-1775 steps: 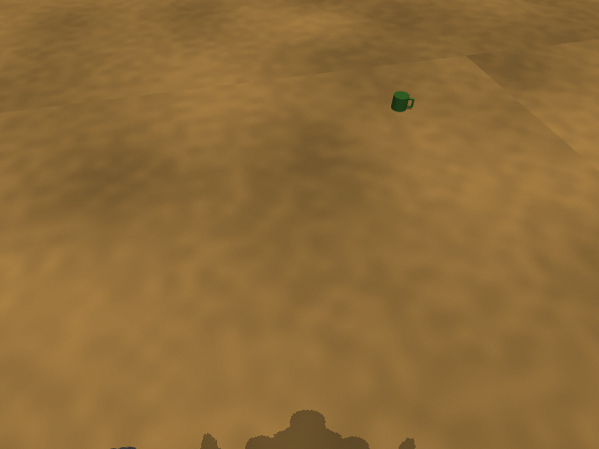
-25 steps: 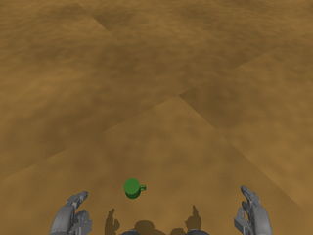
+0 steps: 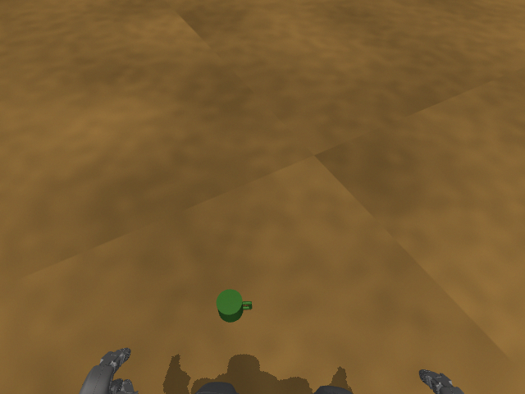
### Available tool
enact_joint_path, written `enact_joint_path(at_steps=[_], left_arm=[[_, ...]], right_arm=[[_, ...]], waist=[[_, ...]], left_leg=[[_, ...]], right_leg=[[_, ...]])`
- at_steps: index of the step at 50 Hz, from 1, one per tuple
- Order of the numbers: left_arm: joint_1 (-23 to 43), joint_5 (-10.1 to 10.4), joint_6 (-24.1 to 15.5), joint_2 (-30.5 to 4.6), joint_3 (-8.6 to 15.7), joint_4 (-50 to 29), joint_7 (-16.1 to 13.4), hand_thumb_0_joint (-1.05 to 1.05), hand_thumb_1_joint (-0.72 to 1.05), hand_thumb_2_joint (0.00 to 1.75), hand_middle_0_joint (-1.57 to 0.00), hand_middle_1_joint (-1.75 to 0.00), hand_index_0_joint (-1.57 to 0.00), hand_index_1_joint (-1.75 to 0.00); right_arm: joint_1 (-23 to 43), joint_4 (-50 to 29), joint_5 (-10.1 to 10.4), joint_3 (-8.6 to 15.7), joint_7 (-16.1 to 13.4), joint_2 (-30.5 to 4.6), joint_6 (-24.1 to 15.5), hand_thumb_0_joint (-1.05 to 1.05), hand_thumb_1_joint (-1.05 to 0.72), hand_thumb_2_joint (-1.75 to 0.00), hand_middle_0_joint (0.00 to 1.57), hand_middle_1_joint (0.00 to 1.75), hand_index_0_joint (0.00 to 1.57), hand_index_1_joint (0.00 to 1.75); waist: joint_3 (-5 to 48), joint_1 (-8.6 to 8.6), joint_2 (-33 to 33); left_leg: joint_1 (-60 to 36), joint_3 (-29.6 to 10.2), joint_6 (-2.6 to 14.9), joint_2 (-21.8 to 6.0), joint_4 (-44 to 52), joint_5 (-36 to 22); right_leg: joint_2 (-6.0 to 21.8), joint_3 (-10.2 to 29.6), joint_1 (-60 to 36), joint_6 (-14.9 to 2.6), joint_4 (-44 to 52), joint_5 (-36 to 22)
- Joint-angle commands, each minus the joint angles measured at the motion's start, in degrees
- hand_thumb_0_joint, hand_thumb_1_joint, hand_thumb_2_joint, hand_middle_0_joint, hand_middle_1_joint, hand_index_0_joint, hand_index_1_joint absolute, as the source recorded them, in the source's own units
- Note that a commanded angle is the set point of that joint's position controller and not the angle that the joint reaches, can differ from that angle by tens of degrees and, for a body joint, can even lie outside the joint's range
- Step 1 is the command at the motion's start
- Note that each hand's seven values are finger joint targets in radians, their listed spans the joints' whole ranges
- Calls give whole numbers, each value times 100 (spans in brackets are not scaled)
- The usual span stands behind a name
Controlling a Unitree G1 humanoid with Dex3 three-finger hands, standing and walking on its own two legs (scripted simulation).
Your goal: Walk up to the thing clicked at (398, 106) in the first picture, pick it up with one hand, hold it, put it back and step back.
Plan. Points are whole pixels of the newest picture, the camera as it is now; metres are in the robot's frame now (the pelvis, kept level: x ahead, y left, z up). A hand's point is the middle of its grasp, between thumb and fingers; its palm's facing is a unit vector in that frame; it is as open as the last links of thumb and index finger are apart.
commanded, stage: stand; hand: left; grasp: from above
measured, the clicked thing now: (234, 305) +0.48 +0.14 -0.70
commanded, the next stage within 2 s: none
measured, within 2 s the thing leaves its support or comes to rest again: neither
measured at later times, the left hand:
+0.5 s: hand out of the picture +0.04 +0.24 -0.13, palm faces +0.06 -0.94 -0.33, open 7.4 cm
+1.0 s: hand out of the picture +0.05 +0.23 -0.12, palm faces +0.05 -0.94 -0.34, open 7.4 cm
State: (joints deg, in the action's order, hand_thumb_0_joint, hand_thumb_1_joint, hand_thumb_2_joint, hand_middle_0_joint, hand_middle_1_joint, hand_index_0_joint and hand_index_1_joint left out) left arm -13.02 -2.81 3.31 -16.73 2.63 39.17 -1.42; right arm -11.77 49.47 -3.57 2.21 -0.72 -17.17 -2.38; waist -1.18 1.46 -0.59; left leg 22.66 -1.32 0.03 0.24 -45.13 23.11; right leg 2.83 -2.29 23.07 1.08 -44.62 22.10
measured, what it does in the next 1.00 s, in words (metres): stands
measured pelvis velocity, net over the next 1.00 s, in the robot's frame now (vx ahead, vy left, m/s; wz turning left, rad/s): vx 0.00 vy -0.01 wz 0.02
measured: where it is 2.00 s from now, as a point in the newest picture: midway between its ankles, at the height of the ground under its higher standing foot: outside the picture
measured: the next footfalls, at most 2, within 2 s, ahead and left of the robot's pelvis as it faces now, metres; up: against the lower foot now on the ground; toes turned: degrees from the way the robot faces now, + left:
none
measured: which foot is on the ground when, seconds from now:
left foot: down 0.00-1.00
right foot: down 0.00-1.00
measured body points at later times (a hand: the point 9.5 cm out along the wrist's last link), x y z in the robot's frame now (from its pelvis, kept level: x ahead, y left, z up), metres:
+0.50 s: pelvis +0.00 +0.00 +0.03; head +0.00 -0.01 +0.48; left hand +0.04 +0.29 -0.10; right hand +0.09 -0.28 -0.11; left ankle +0.01 +0.12 -0.71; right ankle +0.01 -0.13 -0.71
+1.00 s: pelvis +0.00 -0.01 +0.04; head +0.00 -0.02 +0.49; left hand +0.05 +0.28 -0.10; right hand +0.07 -0.30 -0.11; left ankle +0.01 +0.12 -0.71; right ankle +0.01 -0.13 -0.71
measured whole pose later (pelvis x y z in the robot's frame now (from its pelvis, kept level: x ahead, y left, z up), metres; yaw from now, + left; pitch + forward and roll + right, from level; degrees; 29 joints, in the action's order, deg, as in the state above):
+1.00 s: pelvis +0.00 -0.01 +0.04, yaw +1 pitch -4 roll +0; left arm -7.4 -1.2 -0.2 -17.3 2.2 66.6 -0.6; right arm -8.6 65.4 -1.4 0.8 -1.0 -18.3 -0.2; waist -3.6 0.9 1.4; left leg 5.8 -2.6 -1.2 -0.7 -20.4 10.9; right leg 1.6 -4.1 5.6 0.4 -19.6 10.2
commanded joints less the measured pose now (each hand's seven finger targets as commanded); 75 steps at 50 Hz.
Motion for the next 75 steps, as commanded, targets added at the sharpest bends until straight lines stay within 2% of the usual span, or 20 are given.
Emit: enact_joint_path(at_steps=[1, 8, 12, 18, 24, 28, 35, 43, 50, 53, 54, 62, 64, 65, 75], left_arm=[[284, 10, -356, -770, 257, 93, -86, 0, 90, 90, -20, -30, -20, -30], [205, 80, -401, -881, 217, 1048, -104, 0, 90, 90, -20, -30, -20, -30], [259, 83, -400, -940, 187, 1453, -109, 0, 90, 90, -20, -30, -20, -30], [336, 96, -438, -1021, 152, 1877, -114, 0, 90, 90, -20, -30, -20, -30], [406, 90, -437, -1048, 127, 2149, -99, 0, 90, 90, -20, -30, -20, -30], [561, 104, -440, -1125, 137, 2235, -86, 0, 90, 90, -20, -30, -20, -30], [632, 112, -426, -1184, 139, 2350, -54, 0, 90, 90, -20, -30, -20, -30], [710, 133, -462, -1222, 137, 2423, -44, 0, 90, 90, -20, -30, -20, -30], [758, 161, -439, -1252, 136, 2470, -15, 0, 90, 90, -20, -30, -20, -30], [814, 175, -454, -1262, 145, 2450, -13, 0, 90, 90, -20, -30, -20, -30], [798, 167, -455, -1259, 137, 2463, -14, 0, 90, 90, -20, -30, -20, -30], [888, 179, -490, -1268, 144, 2437, -14, 0, 90, 90, -20, -30, -20, -30], [866, 178, -485, -1277, 145, 2448, -13, 0, 90, 90, -20, -30, -20, -30], [852, 173, -477, -1308, 147, 2459, -10, 0, 90, 90, -20, -30, -20, -30], [901, 179, -471, -1318, 133, 2397, 31, 0, 90, 90, -20, -30, -20, -30]], right_arm=[[377, -338, 46, 266, -50, -864, -104, 0, -90, -90, 20, 30, 20, 30], [323, 213, 117, 238, -127, -983, 15, 0, -90, -90, 20, 30, 20, 30], [370, 455, 160, 207, -128, -989, 64, 0, -90, -90, 20, 30, 20, 30], [391, 738, 207, 174, -131, -983, 92, 0, -90, -90, 20, 30, 20, 30], [524, 919, 218, 128, -106, -996, 113, 0, -90, -90, 20, 30, 20, 30], [500, 1012, 216, 126, -101, -1041, 130, 0, -90, -90, 20, 30, 20, 30], [602, 1107, 214, 110, -82, -1099, 147, 0, -90, -90, 20, 30, 20, 30], [599, 1182, 229, 79, -75, -1143, 118, 0, -90, -90, 20, 30, 20, 30], [579, 1234, 239, 33, -79, -1172, 118, 0, -90, -90, 20, 30, 20, 30], [539, 1241, 238, 28, -82, -1199, 112, 0, -90, -90, 20, 30, 20, 30], [585, 1239, 242, 24, -81, -1188, 110, 0, -90, -90, 20, 30, 20, 30], [620, 1221, 242, 28, -76, -1252, 126, 0, -90, -90, 20, 30, 20, 30], [643, 1225, 246, 15, -72, -1230, 130, 0, -90, -90, 20, 30, 20, 30], [650, 1232, 251, 11, -68, -1201, 129, 0, -90, -90, 20, 30, 20, 30], [728, 1227, 249, 8, -68, -1298, 98, 0, -90, -90, 20, 30, 20, 30]], waist=[[462, 37, 300], [231, -13, 238], [26, -32, 193], [59, -70, 15], [-161, -22, 87], [-161, -78, 73], [-225, -33, 140], [-13, -51, 62], [-71, -55, 133], [65, -74, 93], [25, -56, 88], [115, -105, 47], [76, -86, 84], [9, -80, 47], [111, -90, 179]], left_leg=[[-294, -681, 355, -411, 1371, -1465], [-857, -675, 280, -469, 1873, -1672], [-941, -684, 229, -484, 2221, -1416], [-1313, -621, 199, -520, 2405, -1748], [-1339, -645, 136, -527, 2706, -1575], [-1257, -624, 145, -541, 2792, -1443], [-1163, -630, 126, -559, 2905, -1142], [-1414, -596, 126, -614, 2853, -1705], [-1365, -577, 103, -622, 2939, -1626], [-1445, -545, 135, -662, 2872, -1893], [-1471, -567, 99, -648, 2903, -1933], [-1514, -502, 142, -686, 2787, -2055], [-1494, -517, 129, -680, 2833, -2045], [-1467, -529, 97, -664, 2895, -1901], [-1479, -515, 107, -717, 2922, -1958]], right_leg=[[178, 314, -772, -215, 1009, -1060], [282, 368, -1141, -244, 1734, -1374], [318, 359, -1343, -202, 2089, -1211], [411, 392, -1585, -154, 2453, -1458], [387, 333, -1639, -107, 2673, -1246], [440, 400, -1751, -119, 2809, -1211], [428, 384, -1767, -119, 2884, -958], [478, 407, -1853, -133, 2907, -1381], [450, 393, -1874, -147, 2901, -1404], [498, 435, -1968, -166, 2893, -1672], [461, 396, -1904, -146, 2894, -1587], [523, 442, -2011, -136, 2945, -1956], [509, 416, -2021, -125, 2954, -1887], [472, 396, -1941, -116, 2980, -1643], [501, 419, -1982, -171, 2915, -1744]])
